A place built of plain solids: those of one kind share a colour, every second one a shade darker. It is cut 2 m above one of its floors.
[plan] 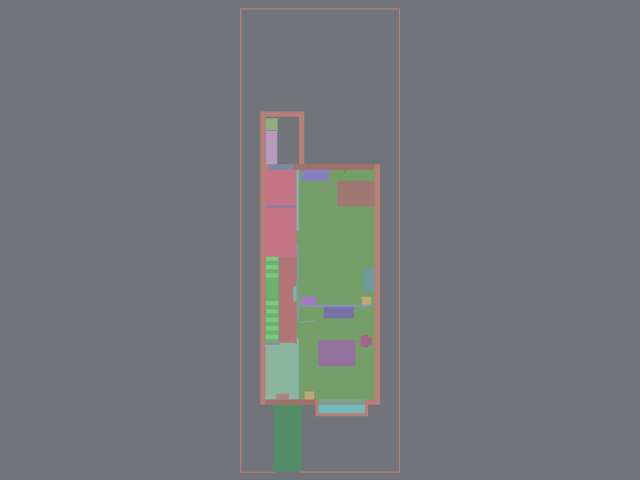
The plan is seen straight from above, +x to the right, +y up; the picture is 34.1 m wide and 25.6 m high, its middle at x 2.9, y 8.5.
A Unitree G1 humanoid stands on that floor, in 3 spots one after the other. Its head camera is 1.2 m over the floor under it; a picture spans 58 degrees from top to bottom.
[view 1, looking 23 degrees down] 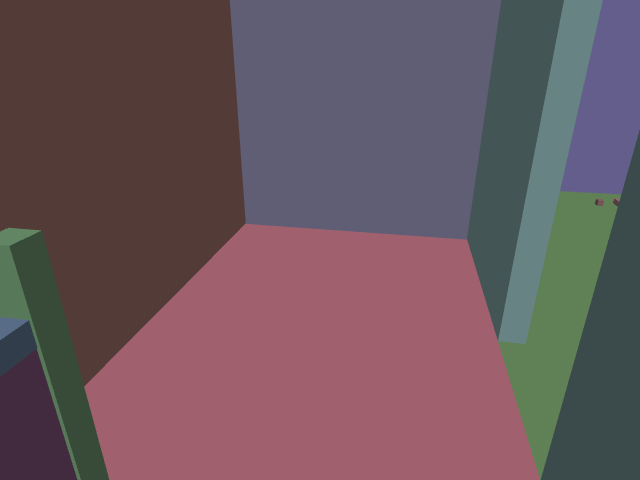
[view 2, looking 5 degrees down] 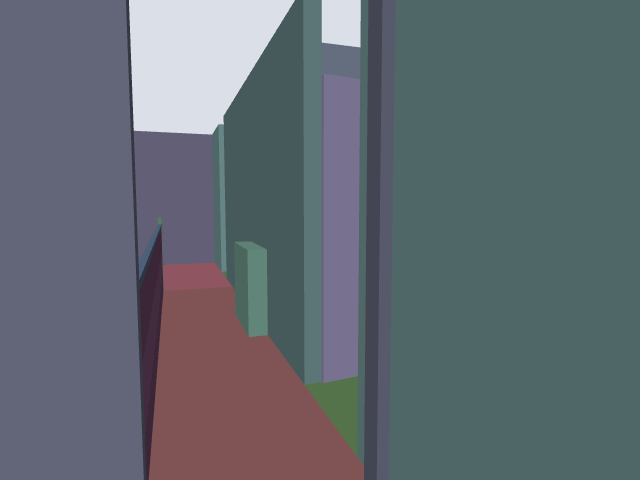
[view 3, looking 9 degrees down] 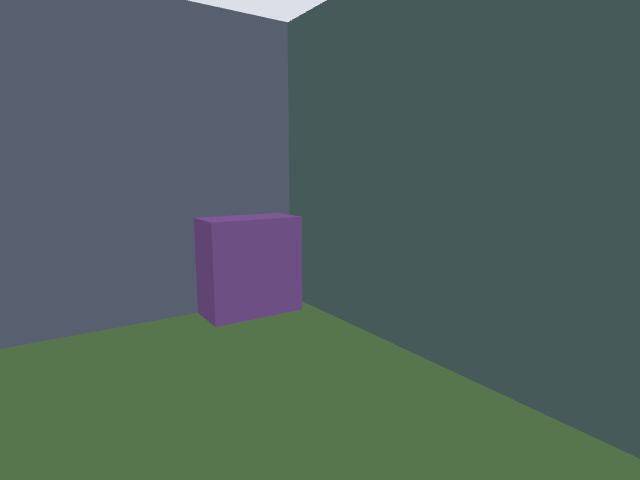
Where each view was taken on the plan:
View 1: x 1.17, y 7.25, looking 101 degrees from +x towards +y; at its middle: upper_floor_back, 3.07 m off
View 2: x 0.85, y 1.45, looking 71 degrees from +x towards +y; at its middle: landing_wall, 2.81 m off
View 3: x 3.82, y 8.60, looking -124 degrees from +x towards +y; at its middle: landing_wall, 3.71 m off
